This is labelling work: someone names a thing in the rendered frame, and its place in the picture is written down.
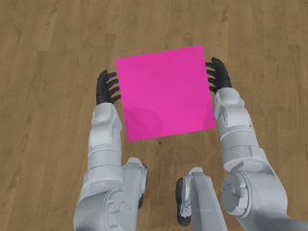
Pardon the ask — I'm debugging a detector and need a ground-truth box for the left robot thigh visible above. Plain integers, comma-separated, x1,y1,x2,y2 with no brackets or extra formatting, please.
119,162,147,231

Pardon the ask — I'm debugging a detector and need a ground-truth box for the left robot hand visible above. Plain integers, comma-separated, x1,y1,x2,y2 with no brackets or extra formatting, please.
96,69,121,106

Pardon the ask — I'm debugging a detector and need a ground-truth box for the right robot forearm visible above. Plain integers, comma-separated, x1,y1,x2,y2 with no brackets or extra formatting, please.
214,88,288,207

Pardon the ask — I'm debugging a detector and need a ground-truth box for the right robot hand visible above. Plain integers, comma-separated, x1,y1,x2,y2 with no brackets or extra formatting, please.
205,57,232,94

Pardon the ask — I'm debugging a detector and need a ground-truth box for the carton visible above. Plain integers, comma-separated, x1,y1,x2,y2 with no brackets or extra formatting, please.
115,45,216,142

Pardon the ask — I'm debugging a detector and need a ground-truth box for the left robot upper arm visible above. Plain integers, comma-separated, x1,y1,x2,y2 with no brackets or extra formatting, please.
73,189,135,231

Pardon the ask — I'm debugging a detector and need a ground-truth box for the right robot upper arm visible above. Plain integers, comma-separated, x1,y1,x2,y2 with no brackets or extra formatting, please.
220,169,308,231

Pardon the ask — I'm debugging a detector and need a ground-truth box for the left robot foot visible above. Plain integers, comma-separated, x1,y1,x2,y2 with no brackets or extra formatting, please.
138,164,148,209

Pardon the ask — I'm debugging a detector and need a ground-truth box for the left robot forearm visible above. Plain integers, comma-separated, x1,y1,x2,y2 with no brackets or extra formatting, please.
76,102,125,208

